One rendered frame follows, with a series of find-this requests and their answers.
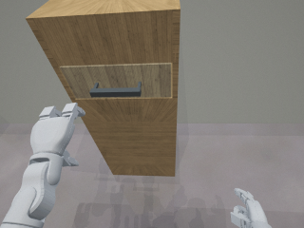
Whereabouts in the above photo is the right robot hand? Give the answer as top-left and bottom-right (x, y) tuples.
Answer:
(230, 188), (268, 228)

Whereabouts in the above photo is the robot left forearm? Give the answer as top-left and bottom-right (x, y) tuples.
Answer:
(0, 152), (64, 228)

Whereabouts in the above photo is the cabinet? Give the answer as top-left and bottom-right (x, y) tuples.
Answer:
(26, 0), (181, 177)

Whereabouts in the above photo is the handle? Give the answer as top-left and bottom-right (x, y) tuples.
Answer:
(89, 82), (142, 98)

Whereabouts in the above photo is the left robot hand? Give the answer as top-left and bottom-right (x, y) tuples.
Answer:
(30, 103), (86, 167)

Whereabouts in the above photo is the drawer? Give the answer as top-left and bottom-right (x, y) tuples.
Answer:
(60, 63), (171, 99)

